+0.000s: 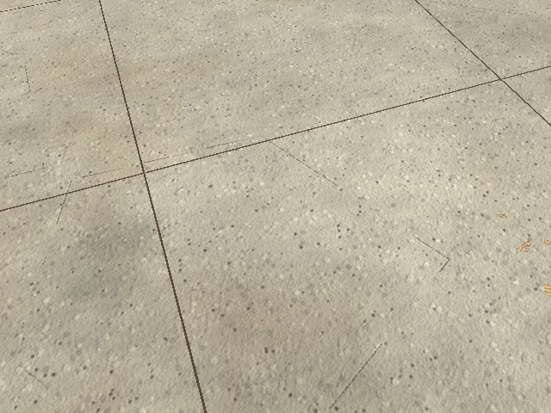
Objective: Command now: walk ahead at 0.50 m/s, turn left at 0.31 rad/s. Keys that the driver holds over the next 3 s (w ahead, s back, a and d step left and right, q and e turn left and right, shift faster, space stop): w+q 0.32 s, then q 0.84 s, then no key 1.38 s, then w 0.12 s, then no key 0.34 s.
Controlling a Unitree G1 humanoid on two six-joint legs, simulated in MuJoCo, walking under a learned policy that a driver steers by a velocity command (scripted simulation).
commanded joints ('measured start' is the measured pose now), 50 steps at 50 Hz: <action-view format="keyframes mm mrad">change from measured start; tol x32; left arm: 1 -3 99 18 -38 -2 -24 5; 50 -149 164 15 -247 8 84 45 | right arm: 1 -32 -33 -8 -55 -2 -2 6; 50 0 -137 -42 -175 14 93 -10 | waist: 1 -9 -95 55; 16 -108 142 -321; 50 -17 -190 -81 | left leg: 1 -81 14 -12 -70 119 -8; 13 279 -171 195 -449 -66 157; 16 921 276 -740 -714 28 429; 26 445 19 -145 -686 876 216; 39 432 -46 -373 -414 528 74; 41 168 -308 -86 -8 -532 -3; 50 139 -139 -10 104 -240 -85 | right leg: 1 -17 -277 100 -152 276 -78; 13 183 -316 -97 385 1026 -19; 16 -583 1 72 1232 -336 77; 38 -288 -36 189 269 -23 88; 41 124 -528 679 112 775 -160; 50 -83 -320 224 45 337 -126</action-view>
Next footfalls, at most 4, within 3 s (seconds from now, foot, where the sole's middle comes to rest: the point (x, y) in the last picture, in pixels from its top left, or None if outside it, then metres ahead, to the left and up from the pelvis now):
0.28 left None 0.29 0.12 -0.78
0.80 right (295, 407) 0.51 0.02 -0.78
1.24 left None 0.32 0.15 -0.78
1.64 right None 0.45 0.00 -0.78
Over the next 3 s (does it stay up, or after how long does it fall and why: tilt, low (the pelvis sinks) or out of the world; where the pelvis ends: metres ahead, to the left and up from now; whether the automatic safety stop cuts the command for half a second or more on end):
stays up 0.38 0.10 -0.01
